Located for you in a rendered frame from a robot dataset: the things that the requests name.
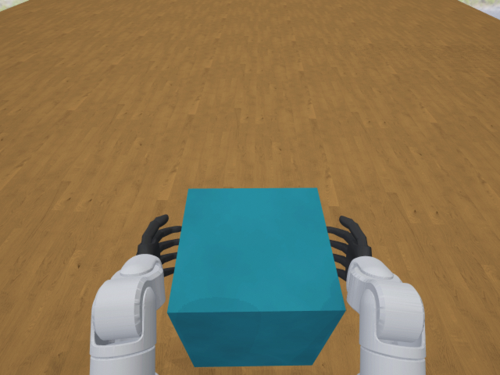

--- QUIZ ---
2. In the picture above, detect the carton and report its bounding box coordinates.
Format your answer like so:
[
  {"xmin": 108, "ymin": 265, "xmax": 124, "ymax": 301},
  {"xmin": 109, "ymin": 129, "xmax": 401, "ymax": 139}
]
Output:
[{"xmin": 167, "ymin": 187, "xmax": 346, "ymax": 367}]

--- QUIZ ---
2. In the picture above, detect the left robot forearm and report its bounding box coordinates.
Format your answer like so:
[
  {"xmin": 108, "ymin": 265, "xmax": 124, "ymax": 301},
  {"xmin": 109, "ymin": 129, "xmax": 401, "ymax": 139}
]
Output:
[{"xmin": 90, "ymin": 254, "xmax": 166, "ymax": 375}]

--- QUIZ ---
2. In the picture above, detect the robot right hand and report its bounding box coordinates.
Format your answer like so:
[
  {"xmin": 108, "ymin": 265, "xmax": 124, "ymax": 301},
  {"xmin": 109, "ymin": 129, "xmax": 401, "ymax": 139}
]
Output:
[{"xmin": 327, "ymin": 216, "xmax": 372, "ymax": 281}]

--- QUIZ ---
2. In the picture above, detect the robot left hand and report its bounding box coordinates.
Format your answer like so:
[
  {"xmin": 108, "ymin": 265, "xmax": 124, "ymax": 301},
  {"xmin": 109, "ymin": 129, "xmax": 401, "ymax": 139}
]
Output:
[{"xmin": 136, "ymin": 214, "xmax": 182, "ymax": 277}]

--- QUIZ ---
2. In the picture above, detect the right robot forearm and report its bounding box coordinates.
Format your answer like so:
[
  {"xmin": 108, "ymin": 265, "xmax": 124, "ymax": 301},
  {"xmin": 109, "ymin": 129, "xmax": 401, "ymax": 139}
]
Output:
[{"xmin": 346, "ymin": 256, "xmax": 426, "ymax": 375}]

